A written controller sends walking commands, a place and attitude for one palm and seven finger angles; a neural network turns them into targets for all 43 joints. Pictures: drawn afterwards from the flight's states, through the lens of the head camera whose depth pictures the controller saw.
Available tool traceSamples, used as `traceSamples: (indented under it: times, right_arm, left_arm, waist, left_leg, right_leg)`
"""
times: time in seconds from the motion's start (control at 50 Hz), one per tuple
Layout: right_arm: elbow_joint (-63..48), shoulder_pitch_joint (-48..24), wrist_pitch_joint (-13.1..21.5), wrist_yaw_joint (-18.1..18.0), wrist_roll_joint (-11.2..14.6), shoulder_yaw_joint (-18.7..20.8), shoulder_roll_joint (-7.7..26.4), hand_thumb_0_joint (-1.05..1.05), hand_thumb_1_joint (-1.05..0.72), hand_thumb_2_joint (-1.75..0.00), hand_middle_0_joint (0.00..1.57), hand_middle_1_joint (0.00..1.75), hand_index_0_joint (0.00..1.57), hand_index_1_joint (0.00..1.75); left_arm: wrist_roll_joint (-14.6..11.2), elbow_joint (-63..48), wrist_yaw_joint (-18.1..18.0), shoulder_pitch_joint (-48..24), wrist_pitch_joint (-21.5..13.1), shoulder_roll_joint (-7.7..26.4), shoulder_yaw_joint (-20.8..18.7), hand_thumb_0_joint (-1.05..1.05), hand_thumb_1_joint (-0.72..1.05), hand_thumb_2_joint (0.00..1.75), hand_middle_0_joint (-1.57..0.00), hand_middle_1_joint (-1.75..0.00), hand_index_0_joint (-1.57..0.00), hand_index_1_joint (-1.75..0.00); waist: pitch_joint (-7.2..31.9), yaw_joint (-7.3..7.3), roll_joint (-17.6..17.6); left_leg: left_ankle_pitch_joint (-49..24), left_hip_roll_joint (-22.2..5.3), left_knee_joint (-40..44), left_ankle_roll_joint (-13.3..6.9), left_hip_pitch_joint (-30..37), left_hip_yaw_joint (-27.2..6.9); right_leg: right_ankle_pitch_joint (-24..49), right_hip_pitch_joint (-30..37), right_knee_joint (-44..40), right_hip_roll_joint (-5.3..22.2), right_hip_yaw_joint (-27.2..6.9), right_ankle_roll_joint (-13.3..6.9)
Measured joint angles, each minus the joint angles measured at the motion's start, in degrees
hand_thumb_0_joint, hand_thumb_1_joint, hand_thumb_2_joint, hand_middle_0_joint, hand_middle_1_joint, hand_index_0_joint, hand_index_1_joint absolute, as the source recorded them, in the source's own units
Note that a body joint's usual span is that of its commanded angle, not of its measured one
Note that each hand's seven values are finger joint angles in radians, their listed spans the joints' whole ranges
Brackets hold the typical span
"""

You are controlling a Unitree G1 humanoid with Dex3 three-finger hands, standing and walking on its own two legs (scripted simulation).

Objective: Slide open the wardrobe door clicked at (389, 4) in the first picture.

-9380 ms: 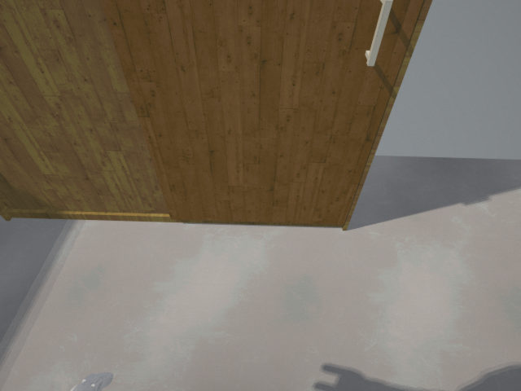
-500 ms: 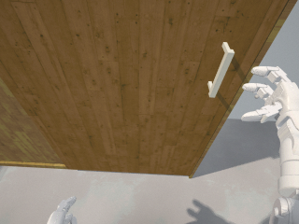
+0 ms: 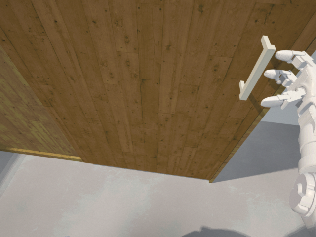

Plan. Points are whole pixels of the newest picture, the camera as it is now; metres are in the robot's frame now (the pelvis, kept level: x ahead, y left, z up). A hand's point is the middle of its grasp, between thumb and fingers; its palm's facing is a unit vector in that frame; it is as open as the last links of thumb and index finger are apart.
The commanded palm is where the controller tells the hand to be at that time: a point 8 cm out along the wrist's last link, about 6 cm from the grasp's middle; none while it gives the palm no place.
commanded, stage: move the hooked fingers beside the handle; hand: right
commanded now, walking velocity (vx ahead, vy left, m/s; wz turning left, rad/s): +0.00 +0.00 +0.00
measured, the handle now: (253, 70) +0.51 -0.16 +0.16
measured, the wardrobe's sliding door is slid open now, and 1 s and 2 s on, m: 0.00 0.00 0.00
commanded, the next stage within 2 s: feel for the door with the fingertips in 0.68 s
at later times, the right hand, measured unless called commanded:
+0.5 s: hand (284, 86) +0.45 -0.22 +0.17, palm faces +0.00 +1.00 +0.02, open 14.0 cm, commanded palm +0.42 -0.27 +0.16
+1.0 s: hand (269, 85) +0.45 -0.19 +0.17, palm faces -0.03 +1.00 +0.03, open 14.0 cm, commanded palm +0.43 -0.24 +0.17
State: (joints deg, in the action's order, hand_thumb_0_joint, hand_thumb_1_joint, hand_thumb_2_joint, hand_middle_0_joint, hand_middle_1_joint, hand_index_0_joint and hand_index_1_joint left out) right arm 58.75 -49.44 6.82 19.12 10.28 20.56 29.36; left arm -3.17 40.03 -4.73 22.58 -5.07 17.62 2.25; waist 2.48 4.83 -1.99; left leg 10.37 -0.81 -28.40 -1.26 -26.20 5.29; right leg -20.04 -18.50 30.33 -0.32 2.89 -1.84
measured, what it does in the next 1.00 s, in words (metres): stands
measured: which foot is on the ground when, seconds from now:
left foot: down 0.00-1.00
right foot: down 0.00-1.00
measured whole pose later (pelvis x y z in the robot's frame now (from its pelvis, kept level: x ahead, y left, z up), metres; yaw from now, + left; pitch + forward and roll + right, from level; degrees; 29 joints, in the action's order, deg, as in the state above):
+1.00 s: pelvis +0.01 -0.01 +0.00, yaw +0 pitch +7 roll +1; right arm 50.0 -44.9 3.3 15.8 11.5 17.0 22.7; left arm -3.1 38.7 -3.8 21.1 -3.1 16.5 2.2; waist 3.3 3.1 -2.3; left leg 10.7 -1.1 -27.7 -0.8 -23.9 5.4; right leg -20.1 -16.2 29.3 -0.7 2.6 -2.2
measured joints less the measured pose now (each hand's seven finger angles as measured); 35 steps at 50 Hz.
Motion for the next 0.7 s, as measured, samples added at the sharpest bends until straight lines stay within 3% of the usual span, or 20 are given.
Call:
traceSamples:
  times: [0.18,0.4,0.54,0.7]
  right_arm:
    - [-5.76,7.02,0.3,-0.56,-0.29,2.57,-1.04,-0.02,0.5,-0.3,0.32,1.22,0.32,1.21]
    - [-9.59,6.27,-2.07,-1.17,0.77,-1.59,-3.67,-0.02,0.5,-0.3,0.3,1.2,0.3,1.21]
    - [-5.57,3.88,-3.27,-2.15,0.05,-1.98,-3.95,-0.02,0.5,-0.3,0.3,1.2,0.3,1.2]
    - [-9.21,7.09,-1.05,-2.6,-0.32,-0.14,-4.32,-0.02,0.5,-0.3,0.3,1.2,0.3,1.2]
  left_arm:
    - [0.07,-2.18,1.23,0.73,1.64,-0.97,-0.22,0.01,0.9,0.9,-0.2,-0.3,-0.2,-0.3]
    - [-0.1,-2.32,0.43,-2.48,0.89,-1.42,0.14,0.01,0.9,0.9,-0.2,-0.3,-0.2,-0.3]
    - [0.04,-3.25,0.93,-4.06,1.16,-1.59,0.6,0.01,0.9,0.9,-0.2,-0.3,-0.2,-0.3]
    - [0.19,-3.53,1.0,-2.77,2.0,-1.89,0.6,0.01,0.9,0.9,-0.2,-0.3,-0.2,-0.3]
  waist:
    - [1.36,-0.38,-0.07]
    - [0.75,-2.29,0.13]
    - [1.49,-1.8,0.29]
    - [0.67,-1.79,0.39]
  left_leg:
    - [0.16,0.49,0.44,0.34,0.69,-1.28]
    - [0.12,-0.31,1.32,0.73,2.96,0.22]
    - [0.42,-0.59,0.51,0.83,2.09,-0.06]
    - [0.35,-0.13,0.56,0.72,2.21,-0.65]
  right_leg:
    - [-0.46,1.39,-0.87,0.24,1.28,-0.26]
    - [-0.28,2.56,-0.88,-0.37,-0.35,-0.54]
    - [-0.36,2.06,-0.66,-0.65,-0.11,-0.69]
    - [-0.44,2.51,-0.87,-0.3,0.51,-0.53]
